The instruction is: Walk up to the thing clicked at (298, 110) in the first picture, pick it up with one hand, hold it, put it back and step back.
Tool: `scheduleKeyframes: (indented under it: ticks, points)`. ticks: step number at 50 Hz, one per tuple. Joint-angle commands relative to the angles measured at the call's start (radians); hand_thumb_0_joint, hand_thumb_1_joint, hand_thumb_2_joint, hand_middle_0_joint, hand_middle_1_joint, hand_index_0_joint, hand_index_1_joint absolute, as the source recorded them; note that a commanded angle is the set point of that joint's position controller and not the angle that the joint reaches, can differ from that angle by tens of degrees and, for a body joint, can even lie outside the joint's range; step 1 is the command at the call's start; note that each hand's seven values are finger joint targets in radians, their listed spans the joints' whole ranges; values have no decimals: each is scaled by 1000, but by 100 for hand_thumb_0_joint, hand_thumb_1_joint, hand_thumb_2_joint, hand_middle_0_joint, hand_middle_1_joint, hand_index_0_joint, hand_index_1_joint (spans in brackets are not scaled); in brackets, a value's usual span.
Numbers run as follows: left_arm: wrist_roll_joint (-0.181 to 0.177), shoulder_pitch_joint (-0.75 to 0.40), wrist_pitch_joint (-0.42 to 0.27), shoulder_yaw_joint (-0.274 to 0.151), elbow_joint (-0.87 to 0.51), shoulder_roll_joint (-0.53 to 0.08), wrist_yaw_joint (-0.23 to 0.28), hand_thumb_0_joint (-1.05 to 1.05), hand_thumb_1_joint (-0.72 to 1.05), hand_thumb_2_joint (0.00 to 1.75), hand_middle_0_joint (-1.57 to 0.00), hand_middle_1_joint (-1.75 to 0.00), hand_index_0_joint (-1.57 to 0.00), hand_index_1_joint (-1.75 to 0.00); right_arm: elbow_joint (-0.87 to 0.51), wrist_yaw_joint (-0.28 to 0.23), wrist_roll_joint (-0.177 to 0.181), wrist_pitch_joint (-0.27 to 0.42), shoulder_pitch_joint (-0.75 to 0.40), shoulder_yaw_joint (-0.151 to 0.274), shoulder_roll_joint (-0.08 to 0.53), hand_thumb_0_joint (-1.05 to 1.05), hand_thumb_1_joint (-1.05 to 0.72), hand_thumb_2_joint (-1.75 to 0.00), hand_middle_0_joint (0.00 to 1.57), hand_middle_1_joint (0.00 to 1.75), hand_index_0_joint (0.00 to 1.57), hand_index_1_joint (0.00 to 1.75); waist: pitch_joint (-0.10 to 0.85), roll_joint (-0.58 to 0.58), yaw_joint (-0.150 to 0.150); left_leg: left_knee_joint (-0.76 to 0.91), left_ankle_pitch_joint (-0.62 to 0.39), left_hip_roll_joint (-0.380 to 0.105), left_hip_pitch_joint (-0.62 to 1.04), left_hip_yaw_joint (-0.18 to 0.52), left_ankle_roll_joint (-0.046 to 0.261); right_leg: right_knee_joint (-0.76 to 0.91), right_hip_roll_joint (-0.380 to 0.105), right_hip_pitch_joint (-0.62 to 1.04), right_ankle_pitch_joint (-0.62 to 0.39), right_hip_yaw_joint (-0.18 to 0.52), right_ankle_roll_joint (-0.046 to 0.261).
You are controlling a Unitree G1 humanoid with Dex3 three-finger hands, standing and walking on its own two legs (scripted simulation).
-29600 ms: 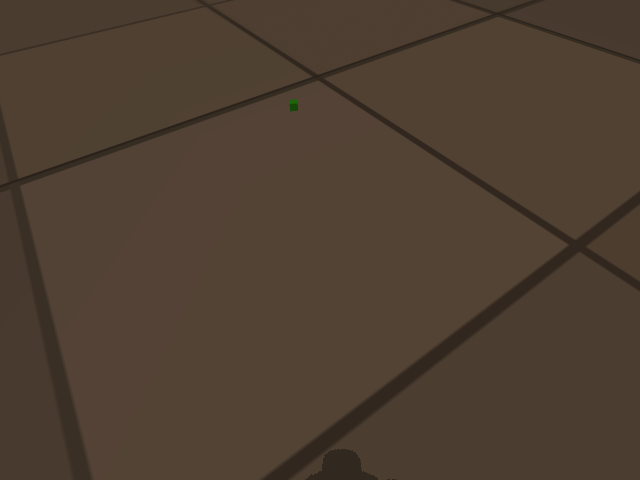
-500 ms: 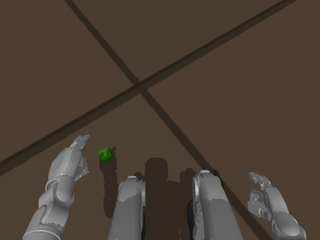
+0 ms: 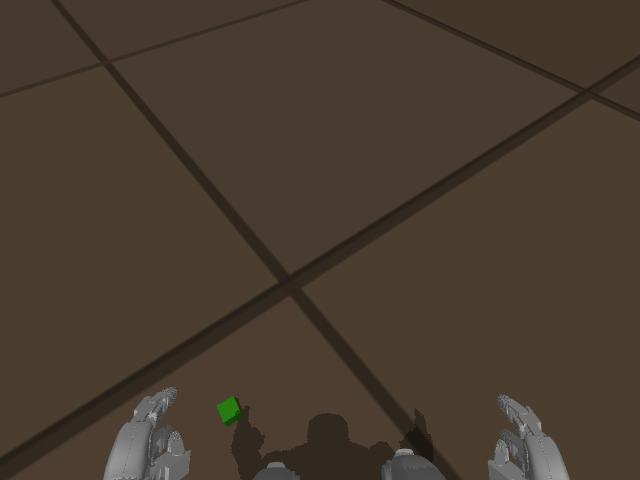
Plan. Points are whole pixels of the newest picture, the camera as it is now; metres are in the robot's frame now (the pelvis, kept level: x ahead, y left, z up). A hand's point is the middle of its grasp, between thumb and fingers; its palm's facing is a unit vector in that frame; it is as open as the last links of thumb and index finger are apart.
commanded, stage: home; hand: left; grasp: from above
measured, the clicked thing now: (230, 411) +0.39 +0.27 -0.66
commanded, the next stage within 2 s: none
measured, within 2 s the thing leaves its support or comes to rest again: neither
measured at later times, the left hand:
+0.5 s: hand (179, 463) +0.18 +0.18 -0.02, palm faces +0.07 -0.98 -0.20, open 7.4 cm
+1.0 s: hand (174, 467) +0.17 +0.18 -0.02, palm faces +0.06 -0.98 -0.20, open 7.4 cm
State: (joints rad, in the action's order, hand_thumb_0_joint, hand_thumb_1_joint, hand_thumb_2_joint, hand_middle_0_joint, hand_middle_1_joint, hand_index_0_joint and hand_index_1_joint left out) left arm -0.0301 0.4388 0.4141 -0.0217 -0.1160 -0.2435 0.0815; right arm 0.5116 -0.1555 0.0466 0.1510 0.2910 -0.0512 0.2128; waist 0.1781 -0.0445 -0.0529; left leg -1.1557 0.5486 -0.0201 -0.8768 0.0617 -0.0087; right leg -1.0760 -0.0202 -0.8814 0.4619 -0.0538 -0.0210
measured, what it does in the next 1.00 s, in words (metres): stands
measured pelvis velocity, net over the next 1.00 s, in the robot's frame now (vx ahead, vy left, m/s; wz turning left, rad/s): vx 0.01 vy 0.00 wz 0.00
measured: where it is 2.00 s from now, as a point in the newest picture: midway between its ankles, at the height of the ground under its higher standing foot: outside the picture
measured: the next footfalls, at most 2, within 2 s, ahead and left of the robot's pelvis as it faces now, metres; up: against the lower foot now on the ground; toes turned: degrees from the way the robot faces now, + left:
none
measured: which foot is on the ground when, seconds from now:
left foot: down 0.00-1.00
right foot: down 0.00-1.00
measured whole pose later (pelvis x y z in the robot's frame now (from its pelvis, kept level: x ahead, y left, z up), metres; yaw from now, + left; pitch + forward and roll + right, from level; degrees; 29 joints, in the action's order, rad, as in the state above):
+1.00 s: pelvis +0.01 +0.00 +0.03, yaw +0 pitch +10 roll -3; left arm -0.05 0.49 0.45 -0.03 -0.13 -0.23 0.02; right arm 0.54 -0.18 0.01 0.23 0.29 -0.04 0.22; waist 0.15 -0.04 -0.03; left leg -1.02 0.52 -0.02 -0.67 0.06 0.00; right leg -0.93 -0.02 -0.67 0.43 -0.05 -0.03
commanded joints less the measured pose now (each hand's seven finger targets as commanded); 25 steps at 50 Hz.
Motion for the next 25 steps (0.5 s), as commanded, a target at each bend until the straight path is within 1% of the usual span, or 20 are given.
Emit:
scheduleKeyframes:
  ticks: [1, 2, 4, 5, 6, 7, 9, 10, 11, 12, 13, 14, 15, 16, 18, 19, 21, 23, 24, 25]
  points:
    - [-34, 54, 4, -69, -215, -79, -7, 0, 90, 90, -20, -30, -20, -30, -171, -34, -11, 85, -51, 42, 111, 0, -90, -90, 20, 30, 20, 30, 135, 2, 9, 241, -266, 29, 186, -9, 20, 226, 37, 254, -203, -16, 30]
    - [-39, 52, 9, -62, -226, -76, -13, 0, 90, 90, -20, -30, -20, -30, -169, -37, -13, 91, -50, 42, 112, 0, -90, -90, 20, 30, 20, 30, 115, 8, 8, 257, -268, 27, 188, -7, 20, 234, 37, 257, -202, -21, 29]
    - [-41, 71, 17, -70, -226, -71, -24, 0, 90, 90, -20, -30, -20, -30, -173, -41, -19, 102, -48, 45, 113, 0, -90, -90, 20, 30, 20, 30, 91, 1, 3, 271, -259, 31, 199, -13, 23, 260, 36, 271, -194, -21, 28]
    - [-40, 83, 19, -74, -222, -70, -28, 0, 90, 90, -20, -30, -20, -30, -172, -41, -20, 106, -44, 48, 115, 0, -90, -90, 20, 30, 20, 30, 93, 15, 10, 276, -264, 31, 209, -16, 24, 267, 37, 281, -194, -23, 28]
    - [-40, 78, 18, -65, -228, -68, -35, 0, 90, 90, -20, -30, -20, -30, -168, -40, -23, 110, -46, 52, 115, 0, -90, -90, 20, 30, 20, 30, 84, 17, 6, 281, -268, 33, 210, -21, 24, 273, 38, 283, -196, -24, 26]
    - [-36, 76, 18, -67, -218, -73, -39, 0, 90, 90, -20, -30, -20, -30, -168, -40, -25, 114, -47, 54, 119, 0, -90, -90, 20, 30, 20, 30, 62, 21, 5, 285, -259, 34, 211, -23, 26, 282, 36, 283, -192, -24, 23]
    - [-30, 60, 15, -69, -214, -76, -47, 0, 90, 90, -20, -30, -20, -30, -164, -40, -28, 122, -49, 59, 122, 0, -90, -90, 20, 30, 20, 30, 51, 25, 3, 285, -253, 36, 218, -29, 27, 290, 32, 285, -189, -19, 21]
    - [-27, 44, 12, -64, -206, -74, -51, 0, 90, 90, -20, -30, -20, -30, -162, -39, -29, 125, -50, 60, 124, 0, -90, -90, 20, 30, 20, 30, 44, 36, -2, 291, -246, 35, 221, -29, 28, 291, 33, 280, -181, -19, 21]
    - [-27, 40, 7, -65, -206, -72, -53, 0, 90, 90, -20, -30, -20, -30, -156, -38, -31, 129, -52, 58, 122, 0, -90, -90, 20, 30, 20, 30, 37, 25, 3, 296, -247, 34, 222, -27, 25, 288, 33, 284, -178, -22, 22]
    - [-24, 45, 2, -74, -213, -78, -54, 0, 90, 90, -20, -30, -20, -30, -159, -37, -32, 132, -52, 62, 125, 0, -90, -90, 20, 30, 20, 30, 47, 5, 9, 298, -256, 33, 229, -27, 22, 282, 33, 283, -182, -22, 24]
    - [-24, 45, -2, -73, -219, -80, -57, 0, 90, 90, -20, -30, -20, -30, -152, -35, -35, 135, -53, 66, 125, 0, -90, -90, 20, 30, 20, 30, 66, -12, 11, 297, -284, 33, 240, -25, 19, 275, 34, 292, -203, -24, 26]
    - [-23, 50, -4, -76, -212, -84, -57, 0, 90, 90, -20, -30, -20, -30, -153, -34, -35, 134, -53, 67, 127, 0, -90, -90, 20, 30, 20, 30, 71, 5, 14, 294, -293, 33, 243, -27, 20, 278, 34, 303, -217, -23, 23]
    - [-19, 40, -7, -72, -216, -83, -57, 0, 90, 90, -20, -30, -20, -30, -154, -34, -36, 136, -59, 65, 127, 0, -90, -90, 20, 30, 20, 30, 62, 15, 8, 294, -285, 35, 244, -29, 23, 283, 33, 305, -216, -21, 20]
    - [-19, 37, -9, -76, -223, -86, -57, 0, 90, 90, -20, -30, -20, -30, -154, -33, -36, 137, -59, 67, 129, 0, -90, -90, 20, 30, 20, 30, 76, 0, 9, 292, -291, 36, 251, -30, 22, 279, 31, 307, -224, -16, 22]
    - [-17, 33, -12, -69, -216, -82, -57, 0, 90, 90, -20, -30, -20, -30, -148, -32, -38, 137, -69, 64, 128, 0, -90, -90, 20, 30, 20, 30, 63, -4, 9, 299, -278, 34, 253, -30, 21, 283, 33, 309, -214, -18, 21]
    - [-16, 30, -15, -70, -227, -83, -57, 0, 90, 90, -20, -30, -20, -30, -141, -32, -39, 139, -64, 65, 128, 0, -90, -90, 20, 30, 20, 30, 85, -26, 12, 301, -294, 33, 264, -27, 17, 273, 34, 310, -222, -18, 25]
    - [-15, 45, -16, -64, -214, -82, -57, 0, 90, 90, -20, -30, -20, -30, -134, -31, -41, 139, -69, 66, 130, 0, -90, -90, 20, 30, 20, 30, 79, -36, 14, 310, -313, 28, 272, -19, 12, 264, 39, 307, -227, -26, 27]
    - [-15, 44, -21, -71, -214, -81, -52, 0, 90, 90, -20, -30, -20, -30, -139, -30, -40, 138, -73, 66, 128, 0, -90, -90, 20, 30, 20, 30, 85, -11, 14, 309, -312, 26, 268, -15, 13, 265, 40, 311, -225, -29, 26]
    - [-19, 40, -22, -61, -210, -79, -55, 0, 90, 90, -20, -30, -20, -30, -132, -30, -40, 137, -74, 64, 128, 0, -90, -90, 20, 30, 20, 30, 76, -10, 15, 306, -323, 29, 263, -16, 14, 267, 39, 315, -235, -27, 27]
    - [-18, 44, -23, -69, -220, -84, -52, 0, 90, 90, -20, -30, -20, -30, -137, -31, -39, 136, -75, 66, 130, 0, -90, -90, 20, 30, 20, 30, 90, -8, 18, 309, -324, 27, 272, -16, 14, 267, 38, 324, -238, -25, 27]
